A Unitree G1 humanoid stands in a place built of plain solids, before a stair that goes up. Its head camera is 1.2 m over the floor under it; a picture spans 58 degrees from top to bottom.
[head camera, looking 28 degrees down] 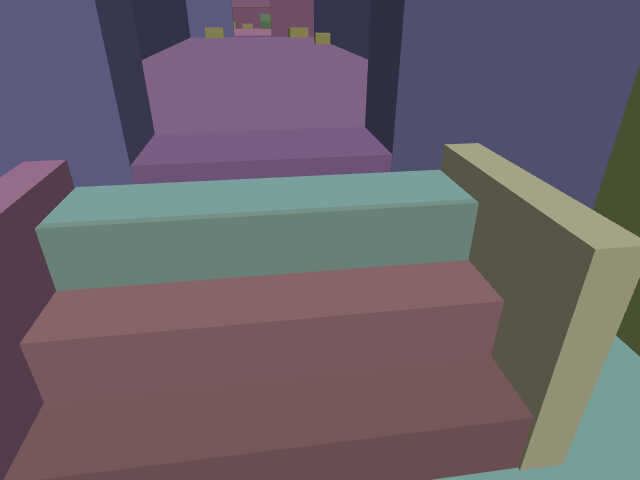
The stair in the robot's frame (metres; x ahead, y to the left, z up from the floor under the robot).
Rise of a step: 0.22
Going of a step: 0.24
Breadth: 1.35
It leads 8 degrees to the left of straight ahead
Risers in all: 3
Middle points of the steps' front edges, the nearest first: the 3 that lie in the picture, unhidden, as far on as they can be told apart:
0.72 0.08 0.22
0.96 0.12 0.43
1.20 0.15 0.65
